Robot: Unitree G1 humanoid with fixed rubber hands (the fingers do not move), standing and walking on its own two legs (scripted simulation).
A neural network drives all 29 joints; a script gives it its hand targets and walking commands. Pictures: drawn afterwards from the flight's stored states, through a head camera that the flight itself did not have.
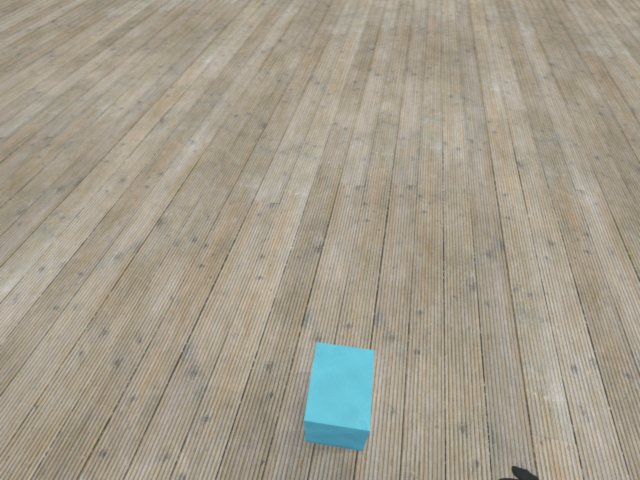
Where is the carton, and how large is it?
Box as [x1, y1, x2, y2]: [304, 342, 373, 450]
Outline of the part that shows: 316,342 304,416 305,439 306,441 362,450 369,431 373,350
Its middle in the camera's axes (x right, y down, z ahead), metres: +0.06 +0.46 +1.11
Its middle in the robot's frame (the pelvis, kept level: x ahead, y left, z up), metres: +0.44 -0.03 -0.66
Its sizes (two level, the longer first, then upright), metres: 0.215 0.167 0.208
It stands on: the floor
